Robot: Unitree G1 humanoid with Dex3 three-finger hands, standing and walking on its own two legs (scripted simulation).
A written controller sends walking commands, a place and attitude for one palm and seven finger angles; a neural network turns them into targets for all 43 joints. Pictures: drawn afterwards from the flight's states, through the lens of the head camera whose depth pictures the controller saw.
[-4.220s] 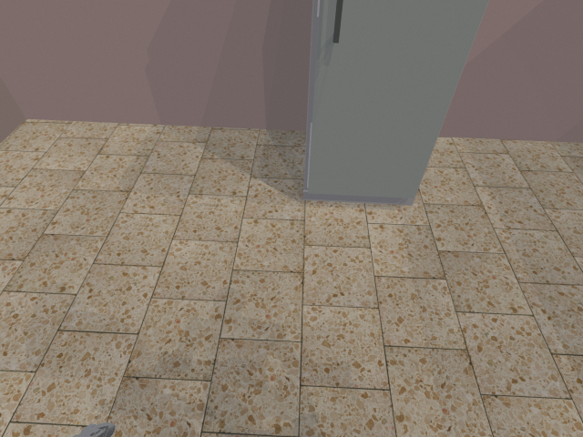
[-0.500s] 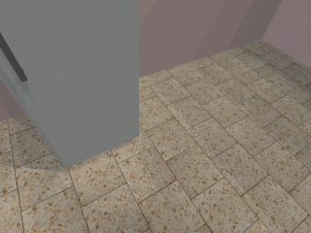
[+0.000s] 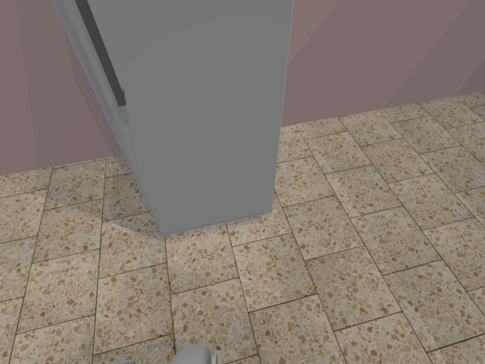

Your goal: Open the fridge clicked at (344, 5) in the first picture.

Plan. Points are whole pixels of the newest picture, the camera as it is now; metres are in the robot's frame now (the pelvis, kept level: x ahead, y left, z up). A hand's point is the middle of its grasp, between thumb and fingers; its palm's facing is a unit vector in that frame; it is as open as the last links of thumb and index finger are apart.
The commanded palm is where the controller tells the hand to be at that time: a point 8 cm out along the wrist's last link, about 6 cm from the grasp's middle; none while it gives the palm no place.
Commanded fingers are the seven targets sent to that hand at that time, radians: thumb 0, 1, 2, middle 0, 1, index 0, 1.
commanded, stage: turn to face it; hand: left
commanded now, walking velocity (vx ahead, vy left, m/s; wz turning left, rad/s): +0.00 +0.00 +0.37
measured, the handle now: (84, 3) +0.70 +0.33 +0.26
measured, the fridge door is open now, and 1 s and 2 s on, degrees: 0 0 0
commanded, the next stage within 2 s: take the last steps up to it in 0.32 s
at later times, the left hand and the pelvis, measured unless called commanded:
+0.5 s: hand out of the picture +0.03 +0.25 -0.16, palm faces +0.20 -0.94 -0.27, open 7.4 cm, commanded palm none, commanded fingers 0.00 0.90 0.90 -0.20 -0.30 -0.20 -0.30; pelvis +0.00 +0.03 +0.00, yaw +10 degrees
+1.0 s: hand out of the picture -0.05 +0.18 -0.18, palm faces +0.35 -0.93 -0.11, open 7.4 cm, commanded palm none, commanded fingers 0.00 0.90 0.90 -0.20 -0.30 -0.20 -0.30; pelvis +0.10 +0.07 -0.01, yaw +14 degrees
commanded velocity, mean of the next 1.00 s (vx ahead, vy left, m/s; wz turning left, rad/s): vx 0.18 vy -0.02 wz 0.12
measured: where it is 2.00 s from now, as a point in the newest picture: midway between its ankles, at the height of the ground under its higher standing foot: (226, 352)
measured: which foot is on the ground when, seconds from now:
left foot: up 0.00-0.12, down 0.14-0.58, up 0.60-0.98, down 1.00-1.00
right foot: down 0.00-0.16, up 0.18-0.56, down 0.58-1.00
